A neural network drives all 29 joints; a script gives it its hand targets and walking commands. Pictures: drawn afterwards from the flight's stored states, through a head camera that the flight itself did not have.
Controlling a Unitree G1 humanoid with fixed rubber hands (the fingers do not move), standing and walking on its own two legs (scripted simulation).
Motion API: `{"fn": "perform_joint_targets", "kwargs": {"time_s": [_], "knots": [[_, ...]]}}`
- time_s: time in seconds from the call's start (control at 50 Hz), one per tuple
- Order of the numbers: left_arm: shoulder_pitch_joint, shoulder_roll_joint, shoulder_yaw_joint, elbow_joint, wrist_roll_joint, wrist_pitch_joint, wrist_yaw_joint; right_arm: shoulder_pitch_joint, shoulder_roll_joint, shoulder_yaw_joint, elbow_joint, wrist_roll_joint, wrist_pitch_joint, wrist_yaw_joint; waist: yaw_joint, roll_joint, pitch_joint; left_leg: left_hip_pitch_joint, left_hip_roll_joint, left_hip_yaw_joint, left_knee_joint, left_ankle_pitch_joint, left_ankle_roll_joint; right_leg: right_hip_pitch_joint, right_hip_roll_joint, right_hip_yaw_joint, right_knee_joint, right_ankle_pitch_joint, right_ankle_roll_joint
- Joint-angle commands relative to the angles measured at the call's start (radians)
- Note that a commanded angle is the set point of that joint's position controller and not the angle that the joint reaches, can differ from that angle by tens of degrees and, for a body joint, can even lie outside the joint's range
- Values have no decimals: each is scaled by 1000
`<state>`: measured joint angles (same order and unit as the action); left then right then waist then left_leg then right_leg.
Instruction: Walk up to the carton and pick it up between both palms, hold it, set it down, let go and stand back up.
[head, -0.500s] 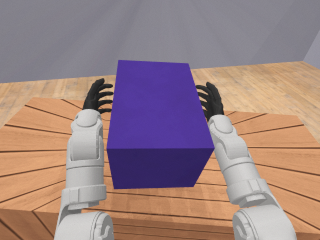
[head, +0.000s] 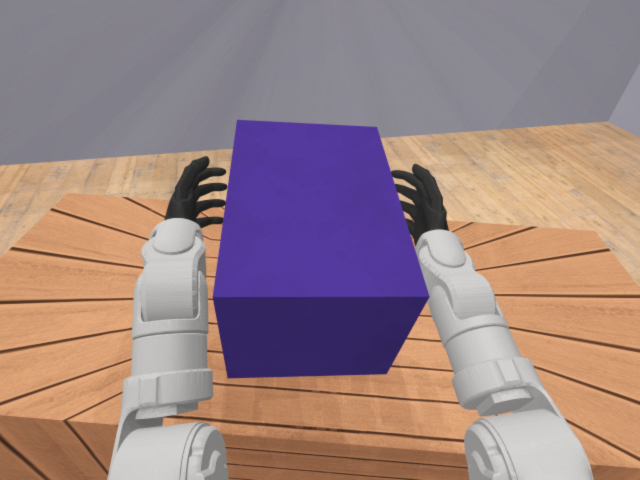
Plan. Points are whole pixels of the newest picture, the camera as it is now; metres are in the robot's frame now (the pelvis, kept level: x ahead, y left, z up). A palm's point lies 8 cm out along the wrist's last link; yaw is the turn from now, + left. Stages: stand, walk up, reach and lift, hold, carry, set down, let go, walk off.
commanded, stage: hold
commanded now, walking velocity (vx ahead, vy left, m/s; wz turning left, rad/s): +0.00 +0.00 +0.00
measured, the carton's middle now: (308, 241) +0.39 -0.02 +0.15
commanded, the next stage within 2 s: set down in 1.00 s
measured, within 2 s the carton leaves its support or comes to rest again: neither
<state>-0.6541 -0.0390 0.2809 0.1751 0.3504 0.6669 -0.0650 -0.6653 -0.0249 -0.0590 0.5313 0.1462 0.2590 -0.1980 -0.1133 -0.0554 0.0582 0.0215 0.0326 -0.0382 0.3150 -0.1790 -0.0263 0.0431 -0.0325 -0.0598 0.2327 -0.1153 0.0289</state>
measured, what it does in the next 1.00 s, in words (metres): stands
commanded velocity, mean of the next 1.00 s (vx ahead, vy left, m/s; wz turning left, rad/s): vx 0.00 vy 0.00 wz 0.00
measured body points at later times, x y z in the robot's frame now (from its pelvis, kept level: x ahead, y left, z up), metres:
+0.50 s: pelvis +0.00 +0.00 +0.00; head -0.04 +0.03 +0.45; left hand +0.39 +0.13 +0.20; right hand +0.37 -0.16 +0.19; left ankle +0.01 +0.13 -0.75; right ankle +0.02 -0.14 -0.75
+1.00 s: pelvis +0.00 +0.00 +0.00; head -0.04 +0.03 +0.45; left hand +0.39 +0.13 +0.20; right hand +0.37 -0.16 +0.18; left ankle +0.01 +0.13 -0.75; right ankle +0.02 -0.14 -0.75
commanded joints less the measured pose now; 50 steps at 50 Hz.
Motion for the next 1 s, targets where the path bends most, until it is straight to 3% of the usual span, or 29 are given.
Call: {"fn": "perform_joint_targets", "kwargs": {"time_s": [0.0, 0.98], "knots": [[-521, -553, -414, -64, -123, -42, -135, -702, 553, 389, -319, 55, -77, 82, -3, 53, -360, 31, -86, 86, -19, 243, -5, 141, 93, -52, 17, 190, 6], [-530, -549, -418, -72, -120, -43, -133, -697, 554, 384, -308, 51, -81, 85, -5, 61, -348, 33, -84, 86, -25, 224, -3, 127, 92, -53, 15, 167, 4]]}}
